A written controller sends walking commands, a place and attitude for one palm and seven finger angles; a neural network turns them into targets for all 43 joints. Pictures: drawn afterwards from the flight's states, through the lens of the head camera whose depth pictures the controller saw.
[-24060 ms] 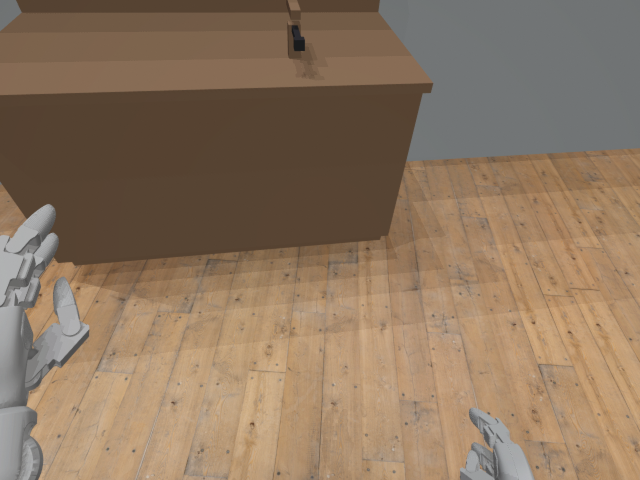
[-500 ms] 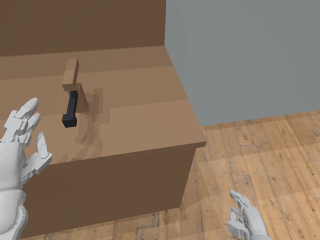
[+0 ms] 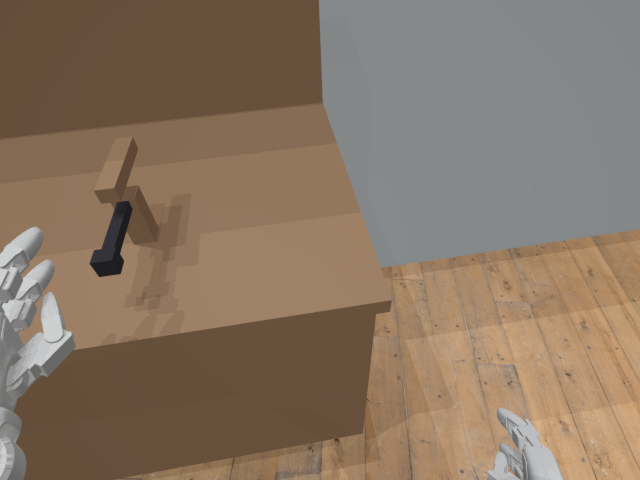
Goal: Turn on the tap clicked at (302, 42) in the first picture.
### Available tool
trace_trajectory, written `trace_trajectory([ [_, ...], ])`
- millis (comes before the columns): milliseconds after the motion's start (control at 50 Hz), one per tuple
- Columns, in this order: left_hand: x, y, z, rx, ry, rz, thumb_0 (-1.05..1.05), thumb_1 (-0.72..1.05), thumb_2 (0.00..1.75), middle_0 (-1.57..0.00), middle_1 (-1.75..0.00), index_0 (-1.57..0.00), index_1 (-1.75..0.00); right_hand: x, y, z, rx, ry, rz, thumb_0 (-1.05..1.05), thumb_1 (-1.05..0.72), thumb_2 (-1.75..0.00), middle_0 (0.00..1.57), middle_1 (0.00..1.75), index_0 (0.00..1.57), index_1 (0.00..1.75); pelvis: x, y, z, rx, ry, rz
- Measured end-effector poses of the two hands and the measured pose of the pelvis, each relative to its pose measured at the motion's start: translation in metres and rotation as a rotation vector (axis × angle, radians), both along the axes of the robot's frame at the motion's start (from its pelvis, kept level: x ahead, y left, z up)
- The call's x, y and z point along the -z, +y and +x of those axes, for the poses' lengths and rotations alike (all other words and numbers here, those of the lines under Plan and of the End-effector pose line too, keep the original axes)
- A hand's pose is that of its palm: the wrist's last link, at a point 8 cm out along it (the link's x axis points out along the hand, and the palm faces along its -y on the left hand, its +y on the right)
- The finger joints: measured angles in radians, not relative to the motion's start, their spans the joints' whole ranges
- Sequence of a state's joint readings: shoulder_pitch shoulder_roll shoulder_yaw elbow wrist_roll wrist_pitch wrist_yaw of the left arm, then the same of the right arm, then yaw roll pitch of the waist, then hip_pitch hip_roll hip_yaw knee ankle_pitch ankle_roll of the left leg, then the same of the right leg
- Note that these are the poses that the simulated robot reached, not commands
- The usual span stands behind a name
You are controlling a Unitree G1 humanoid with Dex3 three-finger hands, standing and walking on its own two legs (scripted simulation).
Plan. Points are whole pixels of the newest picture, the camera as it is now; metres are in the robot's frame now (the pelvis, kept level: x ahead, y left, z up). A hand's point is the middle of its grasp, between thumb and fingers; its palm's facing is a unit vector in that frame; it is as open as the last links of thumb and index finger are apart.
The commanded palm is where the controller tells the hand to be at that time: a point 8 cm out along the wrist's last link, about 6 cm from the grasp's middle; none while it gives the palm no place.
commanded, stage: turn the palm inward beside the body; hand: left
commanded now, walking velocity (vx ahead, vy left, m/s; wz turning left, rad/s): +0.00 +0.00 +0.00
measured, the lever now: (107, 262) +0.35 +0.33 +0.10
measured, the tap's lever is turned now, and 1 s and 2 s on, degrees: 0 0 0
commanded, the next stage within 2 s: reach beside the lever's end, fingers flat in 1.34 s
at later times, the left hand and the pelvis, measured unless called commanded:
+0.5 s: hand (51, 379) +0.16 +0.26 +0.15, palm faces +0.44 -0.88 -0.19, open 7.4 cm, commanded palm +0.11 +0.30 +0.17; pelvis -0.02 +0.02 +0.00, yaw +1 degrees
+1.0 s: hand (41, 387) +0.16 +0.27 +0.15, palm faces +0.44 -0.89 -0.13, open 7.4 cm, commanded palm +0.10 +0.31 +0.16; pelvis -0.02 +0.04 +0.00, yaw +1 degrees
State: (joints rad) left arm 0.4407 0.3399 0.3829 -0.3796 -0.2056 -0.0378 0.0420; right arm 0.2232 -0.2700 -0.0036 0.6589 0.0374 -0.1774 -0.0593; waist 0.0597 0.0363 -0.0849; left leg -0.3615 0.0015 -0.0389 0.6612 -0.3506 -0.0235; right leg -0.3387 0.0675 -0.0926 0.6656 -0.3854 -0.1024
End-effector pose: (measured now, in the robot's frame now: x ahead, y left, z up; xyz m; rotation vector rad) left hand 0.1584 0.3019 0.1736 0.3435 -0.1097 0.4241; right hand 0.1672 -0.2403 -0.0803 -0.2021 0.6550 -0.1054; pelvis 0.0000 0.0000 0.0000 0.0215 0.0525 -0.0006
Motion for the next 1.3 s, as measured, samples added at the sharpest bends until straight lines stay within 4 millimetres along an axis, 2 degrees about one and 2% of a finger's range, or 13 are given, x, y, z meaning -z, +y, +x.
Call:
trace_trajectory([
  [140,0.007,-0.006,-0.009,0.002,-0.011,-0.035,0.02,0.89,0.9,-0.21,-0.3,-0.21,-0.3,-0.001,0.002,-0.002,-0.002,-0.029,-0.007,0.02,-0.91,-0.9,0.2,0.3,0.2,0.29,0.002,0.002,-0.004,-0.009,0.0,-0.002],
  [480,0.016,0.001,-0.035,-0.017,0.001,-0.123,0.02,0.89,0.9,-0.21,-0.3,-0.21,-0.3,-0.012,0.051,-0.004,-0.059,-0.116,0.041,0.02,-0.9,-0.9,0.2,0.3,0.2,0.3,0.001,0.023,-0.022,-0.009,-0.031,-0.019],
  [760,0.023,0.006,-0.047,-0.019,0.022,-0.18,0.02,0.89,0.9,-0.21,-0.3,-0.2,-0.3,-0.019,0.073,0.001,-0.095,-0.142,0.029,0.02,-0.9,-0.9,0.2,0.3,0.2,0.3,0.0,0.039,-0.024,-0.016,-0.041,-0.027],
  [1020,0.021,0.007,-0.043,-0.029,0.033,-0.215,0.02,0.89,0.9,-0.21,-0.3,-0.2,-0.3,-0.018,0.076,0.003,-0.095,-0.136,0.036,0.02,-0.9,-0.9,0.2,0.3,0.2,0.3,-0.002,0.04,-0.02,-0.019,-0.043,-0.027],
  [1300,0.02,-0.004,-0.041,-0.037,0.043,-0.217,0.02,0.89,0.9,-0.21,-0.3,-0.2,-0.3,-0.018,0.06,0.005,-0.087,-0.137,0.036,0.02,-0.9,-0.9,0.2,0.3,0.2,0.3,-0.003,0.029,-0.018,-0.021,-0.045,-0.022],
])
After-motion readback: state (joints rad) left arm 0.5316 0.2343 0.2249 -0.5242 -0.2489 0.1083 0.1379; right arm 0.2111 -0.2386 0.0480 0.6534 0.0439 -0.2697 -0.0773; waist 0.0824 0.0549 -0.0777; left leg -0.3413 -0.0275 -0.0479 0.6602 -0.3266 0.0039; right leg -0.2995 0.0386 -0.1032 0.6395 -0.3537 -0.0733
